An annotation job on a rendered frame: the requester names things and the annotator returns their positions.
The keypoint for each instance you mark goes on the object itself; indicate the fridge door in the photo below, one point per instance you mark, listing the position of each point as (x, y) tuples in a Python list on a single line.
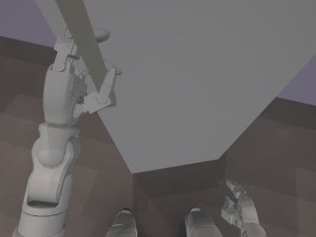
[(194, 73)]

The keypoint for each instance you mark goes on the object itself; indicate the robot left forearm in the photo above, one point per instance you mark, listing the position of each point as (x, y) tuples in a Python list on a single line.
[(50, 184)]

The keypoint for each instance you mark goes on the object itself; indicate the handle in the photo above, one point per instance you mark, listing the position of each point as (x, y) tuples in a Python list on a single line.
[(78, 23)]

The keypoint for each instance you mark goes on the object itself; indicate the right robot thigh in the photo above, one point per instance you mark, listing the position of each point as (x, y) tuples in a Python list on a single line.
[(199, 224)]

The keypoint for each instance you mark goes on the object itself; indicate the left robot hand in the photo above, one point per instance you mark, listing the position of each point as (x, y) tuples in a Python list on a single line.
[(64, 84)]

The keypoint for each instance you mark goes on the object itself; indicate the right robot hand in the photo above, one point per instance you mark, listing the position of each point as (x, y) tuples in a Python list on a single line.
[(241, 211)]

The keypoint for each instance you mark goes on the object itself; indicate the robot right forearm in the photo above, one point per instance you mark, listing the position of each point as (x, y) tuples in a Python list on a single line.
[(252, 229)]

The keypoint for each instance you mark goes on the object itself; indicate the robot right shin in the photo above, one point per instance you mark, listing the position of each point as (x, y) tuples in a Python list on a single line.
[(195, 209)]

